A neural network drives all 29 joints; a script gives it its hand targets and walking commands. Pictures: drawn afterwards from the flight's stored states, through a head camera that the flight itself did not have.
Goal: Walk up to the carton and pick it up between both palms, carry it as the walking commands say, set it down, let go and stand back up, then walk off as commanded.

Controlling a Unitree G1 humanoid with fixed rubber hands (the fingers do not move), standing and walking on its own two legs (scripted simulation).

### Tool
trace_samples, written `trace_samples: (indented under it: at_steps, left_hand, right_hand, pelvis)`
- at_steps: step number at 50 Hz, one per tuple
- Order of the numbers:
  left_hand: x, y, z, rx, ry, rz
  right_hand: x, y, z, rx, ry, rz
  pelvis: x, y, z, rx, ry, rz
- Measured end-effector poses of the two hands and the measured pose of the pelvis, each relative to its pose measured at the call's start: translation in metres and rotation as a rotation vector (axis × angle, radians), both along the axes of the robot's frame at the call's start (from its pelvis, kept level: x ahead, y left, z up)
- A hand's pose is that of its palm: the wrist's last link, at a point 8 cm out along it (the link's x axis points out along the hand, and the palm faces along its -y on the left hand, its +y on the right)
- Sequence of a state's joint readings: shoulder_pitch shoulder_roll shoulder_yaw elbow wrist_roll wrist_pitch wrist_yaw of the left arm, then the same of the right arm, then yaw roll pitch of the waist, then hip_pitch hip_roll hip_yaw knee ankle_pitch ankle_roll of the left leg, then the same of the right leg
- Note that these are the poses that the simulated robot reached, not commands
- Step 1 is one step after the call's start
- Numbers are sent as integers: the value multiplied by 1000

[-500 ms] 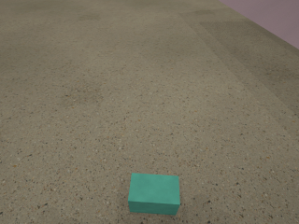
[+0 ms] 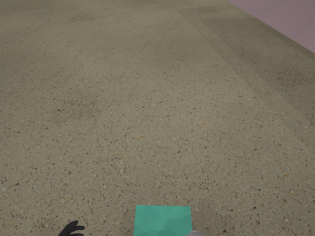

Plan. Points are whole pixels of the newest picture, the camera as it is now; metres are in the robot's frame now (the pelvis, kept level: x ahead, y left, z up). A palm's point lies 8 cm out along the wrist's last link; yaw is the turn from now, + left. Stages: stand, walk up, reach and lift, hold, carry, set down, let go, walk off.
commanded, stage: walk off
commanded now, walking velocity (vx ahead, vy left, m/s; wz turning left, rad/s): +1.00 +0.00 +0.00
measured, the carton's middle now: (162, 227) +0.33 -0.05 -0.68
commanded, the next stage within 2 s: none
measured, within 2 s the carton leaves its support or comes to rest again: rests again in 1.36 s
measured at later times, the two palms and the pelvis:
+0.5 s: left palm (102, 214) +0.25 +0.15 -0.13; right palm (224, 121) +0.56 -0.31 -0.10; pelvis +0.37 -0.08 -0.01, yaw +1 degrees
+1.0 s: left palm (116, 58) +1.07 +0.17 -0.09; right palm (206, 104) +0.70 -0.27 -0.13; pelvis +0.84 -0.04 -0.01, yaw +0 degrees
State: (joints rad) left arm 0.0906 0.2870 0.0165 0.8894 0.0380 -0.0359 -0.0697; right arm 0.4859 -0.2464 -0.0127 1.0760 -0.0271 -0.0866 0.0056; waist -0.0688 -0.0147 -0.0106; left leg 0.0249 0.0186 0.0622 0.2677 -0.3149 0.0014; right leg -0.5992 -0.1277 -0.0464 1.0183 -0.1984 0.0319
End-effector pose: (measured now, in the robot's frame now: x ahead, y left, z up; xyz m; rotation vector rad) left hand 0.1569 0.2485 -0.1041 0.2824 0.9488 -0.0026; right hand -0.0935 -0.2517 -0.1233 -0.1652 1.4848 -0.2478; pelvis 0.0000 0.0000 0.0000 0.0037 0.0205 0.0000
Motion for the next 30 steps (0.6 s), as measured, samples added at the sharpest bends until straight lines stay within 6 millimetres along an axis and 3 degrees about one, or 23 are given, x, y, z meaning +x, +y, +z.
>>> trace_samples:
  at_steps: [3, 7, 9, 10, 12, 16, 19, 21, 25, 30]
  left_hand:
    - [77, -26, 10, -22, -83, -53]
    - [176, -66, 11, -24, -171, -113]
    - [209, -77, 5, -9, -199, -95]
    - [214, -79, -1, 5, -187, -77]
    - [200, -73, -13, 25, -94, -17]
    - [135, -60, -26, 46, 180, 141]
    - [95, -65, -27, 41, 354, 244]
    - [81, -73, -25, 29, 449, 293]
    - [90, -95, -23, -8, 568, 364]
    - [148, -101, -27, -26, 667, 410]
  right_hand:
    - [11, 1, -2, 22, 55, -39]
    - [49, -13, -13, 40, 114, -71]
    - [78, -29, -22, 43, 143, -65]
    - [101, -38, -25, 43, 131, -57]
    - [165, -57, -27, 30, 42, -27]
    - [327, -86, -16, 5, -204, 94]
    - [445, -90, -1, 10, -356, 177]
    - [519, -84, 10, 21, -444, 223]
    - [657, -55, 23, 67, -587, 328]
    - [808, 1, 19, 137, -703, 426]
  pelvis:
    - [38, -11, -4, -4, 6, 4]
    - [95, -33, -17, -18, 16, 5]
    - [126, -48, -27, -19, 7, 4]
    - [139, -55, -28, -16, 0, 7]
    - [166, -65, -24, -12, -9, 15]
    - [226, -76, -9, -17, -24, 20]
    - [275, -80, -3, -22, -27, 13]
    - [308, -81, -1, -21, -20, 9]
    - [374, -76, -5, -15, -5, 9]
    - [462, -60, -21, 12, 12, 4]
